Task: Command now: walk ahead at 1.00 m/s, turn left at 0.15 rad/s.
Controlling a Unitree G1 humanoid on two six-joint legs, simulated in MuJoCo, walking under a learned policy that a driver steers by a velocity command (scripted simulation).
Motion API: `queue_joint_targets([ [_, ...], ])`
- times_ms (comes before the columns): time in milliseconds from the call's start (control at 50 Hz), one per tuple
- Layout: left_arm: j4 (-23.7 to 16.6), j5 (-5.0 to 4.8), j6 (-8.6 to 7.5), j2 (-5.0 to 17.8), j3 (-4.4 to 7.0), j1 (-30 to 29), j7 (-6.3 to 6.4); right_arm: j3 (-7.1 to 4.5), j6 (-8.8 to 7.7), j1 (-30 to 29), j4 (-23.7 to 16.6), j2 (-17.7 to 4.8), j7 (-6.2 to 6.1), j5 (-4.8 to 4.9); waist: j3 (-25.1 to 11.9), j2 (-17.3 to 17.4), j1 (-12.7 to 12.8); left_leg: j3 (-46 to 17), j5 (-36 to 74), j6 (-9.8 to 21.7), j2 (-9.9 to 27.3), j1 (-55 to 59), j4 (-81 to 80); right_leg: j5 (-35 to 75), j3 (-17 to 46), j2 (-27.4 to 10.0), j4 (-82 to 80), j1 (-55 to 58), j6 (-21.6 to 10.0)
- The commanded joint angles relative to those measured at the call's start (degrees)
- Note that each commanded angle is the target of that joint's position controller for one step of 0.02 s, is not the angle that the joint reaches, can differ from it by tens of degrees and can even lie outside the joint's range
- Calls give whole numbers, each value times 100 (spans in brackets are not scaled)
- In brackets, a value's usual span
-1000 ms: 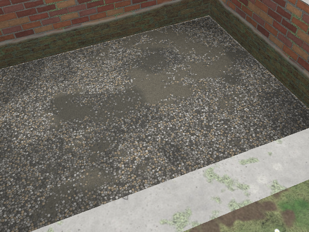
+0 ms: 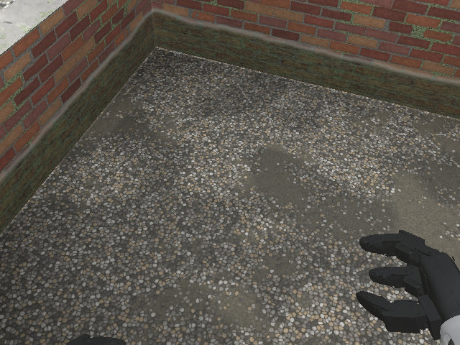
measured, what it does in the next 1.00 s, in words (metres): steps on the spot, turning right: left foot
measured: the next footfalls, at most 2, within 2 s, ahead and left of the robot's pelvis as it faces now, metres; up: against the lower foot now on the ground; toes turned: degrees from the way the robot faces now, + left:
left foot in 0.02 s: +0.11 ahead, +0.12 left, +0.00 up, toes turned -13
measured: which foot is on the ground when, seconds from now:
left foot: up 0.00-0.00, down 0.02-1.00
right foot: down 0.00-1.00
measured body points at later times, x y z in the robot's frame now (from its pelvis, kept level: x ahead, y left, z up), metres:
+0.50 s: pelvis +0.04 +0.02 +0.01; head +0.04 +0.03 +0.46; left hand +0.35 +0.18 +0.01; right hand +0.24 -0.25 +0.01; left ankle +0.07 +0.13 -0.71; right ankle +0.04 -0.14 -0.71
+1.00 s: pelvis +0.03 +0.01 +0.01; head +0.02 +0.00 +0.46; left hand +0.32 +0.09 -0.02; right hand +0.10 -0.29 -0.06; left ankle +0.07 +0.13 -0.71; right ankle +0.04 -0.14 -0.71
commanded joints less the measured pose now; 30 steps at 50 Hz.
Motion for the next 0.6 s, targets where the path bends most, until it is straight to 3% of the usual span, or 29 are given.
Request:
queue_joint_targets([
  [20, -651, -61, -98, 803, 149, -1110, -24, 43, -66, 229, -407, -453, 90, -126, -1580, -94, -343, 261, 2342, 169, 304, 1473, -1184, 1283, 1168, -702, -915, 625, -358],
  [40, -670, -15, -119, 718, 80, -1025, -76, 64, -14, -61, -576, -602, 138, -172, -1410, 577, -157, -12, 2331, 353, 499, 1290, -1579, 249, 892, -388, -738, 567, -201],
  [60, -807, 114, -154, 528, -37, -1042, -120, 45, 51, -503, -750, -740, 195, -155, -1174, 1453, -49, -586, 1637, 633, 724, 913, -1985, -110, 484, -308, -628, 569, 16],
  [80, -845, 191, -188, 519, -70, -1162, -149, 68, 91, -805, -867, -670, 199, -57, -933, 1395, -21, -748, 1221, 668, 758, 808, -2244, -70, 368, -322, -612, 596, 118],
  [120, -868, 252, -186, 498, -122, -1258, -192, 123, 91, -850, -923, -648, 186, 2, -910, 892, -61, -634, 1310, 512, 701, 1012, -2206, 220, 392, -399, -721, 630, 110],
  [180, -812, 138, -143, 588, -147, -1247, -215, 168, -3, -543, -843, -590, 208, -84, -1149, 456, -301, -250, 1647, 400, 667, 1495, -1901, 677, 759, -450, -945, 608, 10],
  [200, -964, 141, -74, 607, -171, -1504, -253, 193, -43, -497, -876, -524, 264, -186, -887, 317, -455, -107, 2132, 365, 640, 1452, -1781, 1011, 892, -402, -1020, 425, 49],
  [220, -1000, 110, -62, 641, -156, -1505, -262, 189, -80, -446, -839, -520, 290, -261, -982, 228, -443, -69, 2305, 350, 669, 1587, -1757, 909, 958, -381, -997, 402, 88],
  [300, -1049, 39, -13, 636, -142, -1485, -279, 131, -138, -383, -799, -552, 291, -280, -1132, 327, -405, 133, 2318, 335, 780, 1858, -1833, 560, 1099, -291, -962, 220, 129],
  [420, -1109, -26, 89, 816, 1, -1565, -271, -61, -151, -194, -700, -644, 171, -273, -1112, 157, -382, 768, 2116, 331, 809, 2124, -1705, 1144, 1135, -140, -678, -189, 134],
  [440, -996, -61, 81, 765, 34, -1362, -214, -127, -134, -115, -610, -720, 95, -152, -1311, 223, -283, 843, 1508, 335, 882, 2116, -1839, 873, 1068, -159, -446, -11, 110],
  [520, -1047, -135, 167, 752, 117, -1325, -174, -263, -70, -23, -497, -757, -63, -131, -861, 143, -238, 1248, 311, 372, 974, 1765, -1891, 1175, 1033, -21, -104, -327, 14],
  [540, -1081, -170, 147, 700, 108, -1373, -217, -272, -115, -115, -524, -791, -63, -136, -879, 333, -200, 1207, 86, 406, 1068, 1829, -1932, 1186, 1094, -79, -63, -414, 58],
  [600, -1080, -242, 179, 814, 212, -1232, -248, -307, -97, 56, -408, -710, -133, -127, -680, -49, -187, 1489, 54, 387, 928, 2047, -1546, 1669, 1363, 25, -240, -763, -82],
])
